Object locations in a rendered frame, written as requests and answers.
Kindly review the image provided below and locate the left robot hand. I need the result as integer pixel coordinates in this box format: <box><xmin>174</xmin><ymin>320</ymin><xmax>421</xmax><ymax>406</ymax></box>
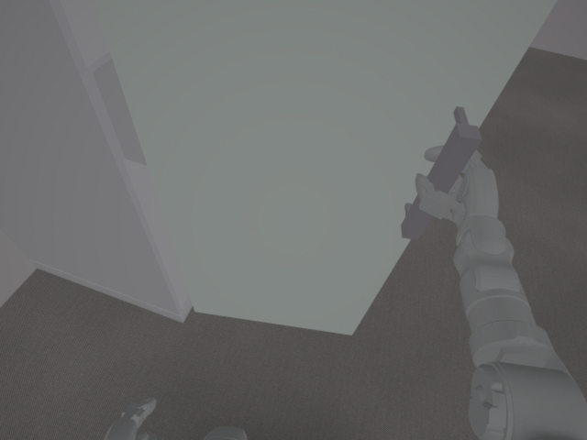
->
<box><xmin>104</xmin><ymin>398</ymin><xmax>158</xmax><ymax>440</ymax></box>

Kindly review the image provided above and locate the right robot forearm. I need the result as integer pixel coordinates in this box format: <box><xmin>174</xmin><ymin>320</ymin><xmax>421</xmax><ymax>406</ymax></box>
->
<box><xmin>453</xmin><ymin>215</ymin><xmax>587</xmax><ymax>410</ymax></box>

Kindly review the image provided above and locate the fridge door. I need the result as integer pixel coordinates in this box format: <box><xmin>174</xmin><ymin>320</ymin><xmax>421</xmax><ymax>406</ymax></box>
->
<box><xmin>94</xmin><ymin>0</ymin><xmax>558</xmax><ymax>336</ymax></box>

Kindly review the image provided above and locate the right robot hand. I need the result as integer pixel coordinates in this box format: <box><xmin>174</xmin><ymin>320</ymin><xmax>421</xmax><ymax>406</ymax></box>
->
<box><xmin>415</xmin><ymin>145</ymin><xmax>499</xmax><ymax>229</ymax></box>

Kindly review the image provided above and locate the handle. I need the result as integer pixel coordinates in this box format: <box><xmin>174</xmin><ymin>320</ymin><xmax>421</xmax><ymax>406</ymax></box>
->
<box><xmin>401</xmin><ymin>106</ymin><xmax>482</xmax><ymax>240</ymax></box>

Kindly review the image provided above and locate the robot right upper arm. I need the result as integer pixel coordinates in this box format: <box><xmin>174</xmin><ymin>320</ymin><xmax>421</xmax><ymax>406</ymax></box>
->
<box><xmin>469</xmin><ymin>361</ymin><xmax>587</xmax><ymax>440</ymax></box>

